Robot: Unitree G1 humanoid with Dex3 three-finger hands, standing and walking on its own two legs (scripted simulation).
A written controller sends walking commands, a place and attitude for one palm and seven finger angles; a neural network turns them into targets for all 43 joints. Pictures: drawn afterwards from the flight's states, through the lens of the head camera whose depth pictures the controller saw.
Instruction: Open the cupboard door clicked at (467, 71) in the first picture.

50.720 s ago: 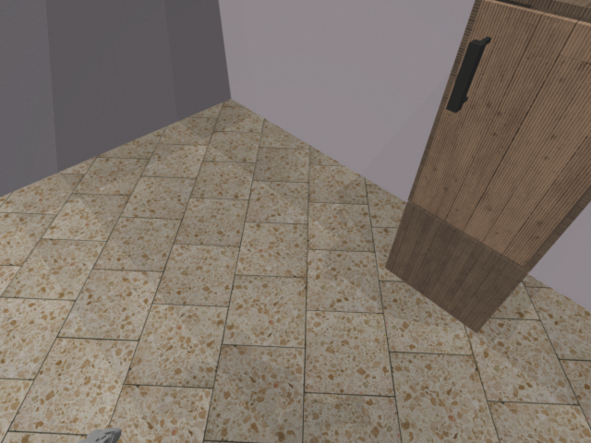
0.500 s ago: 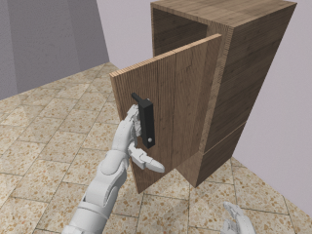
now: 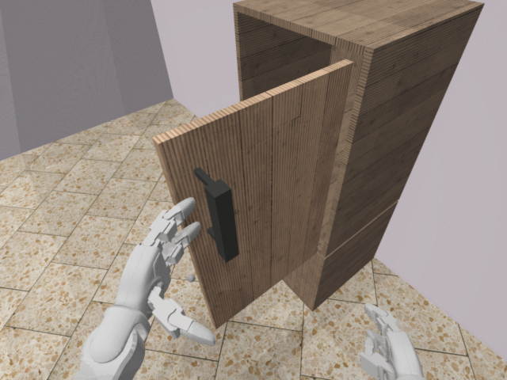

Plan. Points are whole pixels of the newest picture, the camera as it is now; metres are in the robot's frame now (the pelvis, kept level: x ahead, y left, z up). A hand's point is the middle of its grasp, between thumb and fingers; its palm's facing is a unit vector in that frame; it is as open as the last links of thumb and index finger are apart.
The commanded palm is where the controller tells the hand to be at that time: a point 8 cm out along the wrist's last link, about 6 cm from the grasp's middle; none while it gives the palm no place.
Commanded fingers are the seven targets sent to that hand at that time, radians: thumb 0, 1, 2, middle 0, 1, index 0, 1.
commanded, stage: slide the hand sideways off the handle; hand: left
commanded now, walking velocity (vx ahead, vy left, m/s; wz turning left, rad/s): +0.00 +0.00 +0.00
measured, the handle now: (215, 215) +0.33 +0.09 +0.12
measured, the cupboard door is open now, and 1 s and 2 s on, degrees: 90 90 90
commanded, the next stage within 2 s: draw the hand back to the body in 0.36 s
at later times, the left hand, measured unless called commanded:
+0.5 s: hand (152, 306) +0.19 +0.15 +0.11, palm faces -0.10 -0.99 -0.04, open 16.3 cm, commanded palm +0.16 +0.21 +0.12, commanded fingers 0.00 -0.50 0.30 -0.15 -0.30 -0.15 -0.30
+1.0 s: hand (103, 300) +0.18 +0.20 +0.13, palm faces -0.04 -0.99 -0.13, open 16.1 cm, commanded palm +0.14 +0.26 +0.15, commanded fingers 0.00 -0.22 0.42 -0.16 -0.30 -0.16 -0.30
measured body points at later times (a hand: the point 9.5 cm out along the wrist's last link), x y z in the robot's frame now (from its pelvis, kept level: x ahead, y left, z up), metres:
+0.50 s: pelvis +0.00 +0.01 -0.01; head -0.01 -0.01 +0.44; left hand +0.19 +0.20 +0.11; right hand +0.19 -0.20 -0.07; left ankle -0.02 +0.13 -0.73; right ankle -0.01 -0.10 -0.73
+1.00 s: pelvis -0.01 +0.03 +0.00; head -0.04 +0.01 +0.45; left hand +0.18 +0.25 +0.14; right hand +0.19 -0.18 -0.06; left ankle -0.02 +0.13 -0.73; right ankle -0.01 -0.10 -0.73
